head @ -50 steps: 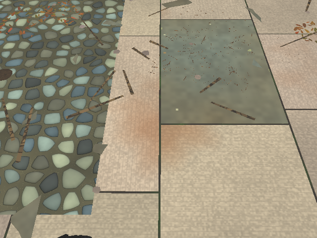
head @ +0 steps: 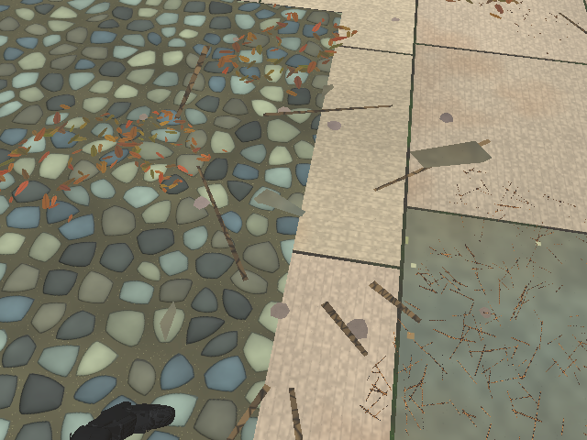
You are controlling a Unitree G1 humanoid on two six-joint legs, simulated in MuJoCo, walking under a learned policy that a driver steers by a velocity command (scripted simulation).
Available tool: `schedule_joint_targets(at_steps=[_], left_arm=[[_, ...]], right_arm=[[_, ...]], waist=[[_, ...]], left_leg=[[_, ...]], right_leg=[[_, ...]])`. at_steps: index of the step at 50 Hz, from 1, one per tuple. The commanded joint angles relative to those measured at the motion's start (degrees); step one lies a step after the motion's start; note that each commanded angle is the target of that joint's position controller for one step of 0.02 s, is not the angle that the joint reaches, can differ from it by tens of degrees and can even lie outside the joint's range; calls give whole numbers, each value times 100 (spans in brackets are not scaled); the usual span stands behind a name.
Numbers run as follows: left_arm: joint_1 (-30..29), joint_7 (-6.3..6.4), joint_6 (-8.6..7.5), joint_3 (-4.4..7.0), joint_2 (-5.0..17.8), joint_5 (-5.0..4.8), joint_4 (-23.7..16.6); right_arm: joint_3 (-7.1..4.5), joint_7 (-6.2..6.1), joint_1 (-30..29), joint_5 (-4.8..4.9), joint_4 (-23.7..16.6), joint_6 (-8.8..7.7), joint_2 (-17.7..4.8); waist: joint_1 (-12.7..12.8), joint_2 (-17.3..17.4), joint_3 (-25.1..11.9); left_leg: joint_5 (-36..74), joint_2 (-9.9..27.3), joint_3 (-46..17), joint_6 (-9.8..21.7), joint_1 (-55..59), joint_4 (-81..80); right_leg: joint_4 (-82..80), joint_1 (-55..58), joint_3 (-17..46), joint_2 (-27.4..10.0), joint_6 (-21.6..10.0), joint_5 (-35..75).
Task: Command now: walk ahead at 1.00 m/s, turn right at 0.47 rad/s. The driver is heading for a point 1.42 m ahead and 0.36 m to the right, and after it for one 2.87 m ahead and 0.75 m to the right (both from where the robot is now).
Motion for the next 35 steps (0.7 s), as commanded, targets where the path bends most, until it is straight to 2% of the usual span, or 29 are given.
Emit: schedule_joint_targets(at_steps=[1,2,3,4,5,6,7,8,9,10,11,13,15,17,19,21,22,23,24,25,26,27,28,29,30,31,32,33,35], left_arm=[[510,21,-55,246,813,-7,-47],[1513,57,-22,347,1020,-12,296],[2866,113,14,474,1225,-26,708],[3920,185,69,640,1445,-33,1000],[3531,221,129,713,1693,60,1046],[3020,202,157,735,1587,21,857],[2624,243,179,683,1098,9,676],[2362,260,189,629,866,10,710],[2243,283,137,612,844,3,714],[2170,318,67,594,868,-12,689],[2115,305,1,573,876,-32,701],[2023,271,-120,643,1114,-63,586],[2099,249,-164,713,1185,-92,530],[2385,179,-168,787,1298,-171,548],[2625,178,-118,835,1355,-162,553],[2681,245,-74,870,1437,-117,527],[2611,246,-70,901,1604,-72,500],[2310,226,-95,915,1679,-72,413],[2081,224,-166,767,1150,-73,205],[2767,246,-157,524,286,-378,-124],[2359,306,-47,508,755,-209,-118],[1736,282,22,569,989,-74,-114],[1468,206,66,575,959,-4,-154],[1255,114,126,566,845,69,-225],[1266,38,217,535,682,103,-325],[1165,-6,282,478,511,118,-430],[982,-38,326,431,367,136,-522],[959,-80,344,380,319,137,-696],[571,-122,321,312,384,177,-929]], right_arm=[[-201,-275,112,-152,-181,53,-1109],[-221,-351,-134,-220,-259,130,-1177],[-267,-391,-696,-244,-411,196,-1325],[-307,-377,-1375,-211,-595,197,-1359],[-70,-240,-1093,-106,-1043,28,-401],[42,-173,-834,34,-1355,-40,-501],[64,-107,-1332,-91,-1376,-120,-759],[71,-34,-1464,-170,-1434,-151,-749],[103,-9,-1567,-311,-1501,-72,-667],[145,25,-1496,-417,-1555,82,-584],[191,51,-1567,-446,-1655,219,-510],[262,91,-2205,-394,-2034,302,-475],[338,166,-2769,-224,-2246,286,-364],[344,158,-2977,-100,-2296,282,-338],[306,108,-3174,-86,-2386,273,-491],[205,33,-2919,-111,-2342,225,-745],[88,-29,-2313,-92,-2189,185,-995],[-26,-106,-1285,-110,-1961,138,-1210],[-211,-236,71,-247,-1783,130,-1669],[-319,-205,-52,-473,-1761,175,-2093],[-361,-167,-451,-338,-1770,253,-1742],[-232,-142,-858,-273,-1800,264,-1147],[-174,-108,-967,-276,-1689,270,-897],[-143,-112,-846,-275,-1528,263,-796],[-108,-99,-705,-234,-1345,225,-674],[-65,-48,-577,-162,-1171,167,-492],[-25,-1,-485,-82,-1018,121,-308],[-49,38,-562,-65,-1017,57,-464],[-64,67,-664,-83,-933,-30,-549]], waist=[[754,756,-395],[1229,771,-803],[1945,761,-1133],[2568,138,-1260],[1426,-1705,-1392],[1234,-974,-2235],[1190,147,-1309],[805,701,-567],[531,868,-154],[297,895,84],[158,791,318],[217,497,568],[442,200,540],[758,-14,241],[979,-212,87],[867,-244,-257],[536,-188,-748],[-93,-141,-1312],[-643,315,-2173],[-14,2200,-3020],[-3,1721,-2455],[-87,949,-1476],[-14,452,-948],[55,408,-642],[210,687,-477],[314,765,-375],[370,648,-252],[523,870,-236],[652,776,81]], left_leg=[[8668,1643,419,-835,-608,1692],[9060,1724,482,-908,-741,2919],[8909,1739,554,-959,-1408,4738],[5403,1006,706,-905,-2771,7578],[-1248,156,85,-1105,-5868,9668],[-967,502,-900,-977,-6799,9855],[-330,879,-999,-805,-6829,9082],[-30,1053,-829,-703,-6474,8358],[-114,1174,-784,-751,-6147,8012],[-161,1303,-716,-846,-5821,7657],[-238,1427,-578,-927,-5553,7124],[337,1512,-224,-1078,-4974,5770],[1565,1426,-39,-1111,-4109,4364],[2531,1184,61,-1029,-3600,3630],[2429,1056,1,-960,-3750,3066],[1880,847,-98,-891,-3360,2525],[1373,729,-93,-820,-2680,2475],[1116,986,-238,-730,-1406,2570],[-722,2156,-1285,-548,39,2690],[-1967,3916,-4468,60,1351,1728],[-2886,3684,-4911,115,770,1345],[-2285,3296,-3693,-38,-66,1359],[-1065,3035,-2771,-115,-729,1362],[-187,2791,-2054,-218,-1161,1284],[320,2697,-1597,-281,-1472,1237],[752,2586,-1309,-317,-1645,1168],[1165,2382,-885,-421,-1775,1054],[1581,2518,-771,-318,-1939,950],[1943,2406,-327,-205,-2346,557]], right_leg=[[-82,1970,-365,863,-210,-278],[-5,2832,-351,1030,-274,-550],[-207,3986,-25,814,-515,-644],[-272,5104,645,303,-914,-983],[325,6927,2990,-884,-1687,356],[-1015,7304,5003,-1570,-2384,-2276],[-1774,6171,5001,-1432,-2053,-3362],[-2108,4884,4527,-1187,-1745,-3260],[-2186,3942,4142,-906,-1576,-2735],[-2310,3157,3787,-639,-1456,-2635],[-2456,2407,3479,-408,-1385,-2628],[-2744,1408,2998,-37,-1327,-1967],[-2741,1042,2600,297,-1017,-1232],[-2596,1548,2605,288,-759,-367],[-2212,2577,2754,173,-605,213],[-1336,3389,2882,104,-374,1224],[-402,3588,2826,127,-247,1787],[897,3067,2721,313,-125,1480],[2731,2169,2324,543,-108,-116],[4458,345,1640,1062,91,-3966],[4914,-425,1374,474,-30,-3383],[4698,-602,1227,195,-13,-2801],[4453,-495,1166,12,35,-2556],[4343,-405,1162,-130,65,-2524],[4318,-350,1140,-225,102,-2545],[4283,-383,1143,-296,106,-2547],[4221,-449,1141,-294,91,-2483],[4035,-473,1143,-285,109,-2330],[3318,-442,1273,-250,137,-1819]])
Keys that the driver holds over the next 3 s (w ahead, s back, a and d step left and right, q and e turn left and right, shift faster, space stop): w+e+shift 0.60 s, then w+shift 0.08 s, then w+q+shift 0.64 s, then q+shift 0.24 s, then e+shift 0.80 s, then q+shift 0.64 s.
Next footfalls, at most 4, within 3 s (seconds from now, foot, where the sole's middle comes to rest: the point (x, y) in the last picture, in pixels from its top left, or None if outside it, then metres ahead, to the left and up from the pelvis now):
0.08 right None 0.28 -0.05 -0.76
0.48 left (244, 328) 0.72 0.06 -0.76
0.90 right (398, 251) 0.92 -0.36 -0.76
1.34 left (378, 130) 1.40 -0.39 -0.76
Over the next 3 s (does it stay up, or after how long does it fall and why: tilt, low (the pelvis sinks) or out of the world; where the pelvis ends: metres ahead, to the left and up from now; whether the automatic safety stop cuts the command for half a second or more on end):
stays up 1.60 -0.41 0.00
